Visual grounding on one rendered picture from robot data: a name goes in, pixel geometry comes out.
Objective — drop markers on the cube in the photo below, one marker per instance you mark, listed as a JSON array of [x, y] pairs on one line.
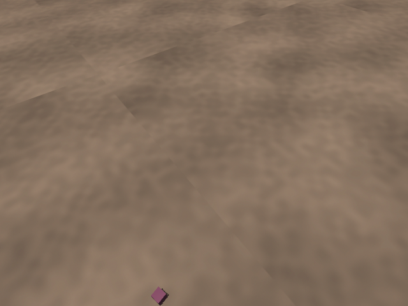
[[159, 295]]

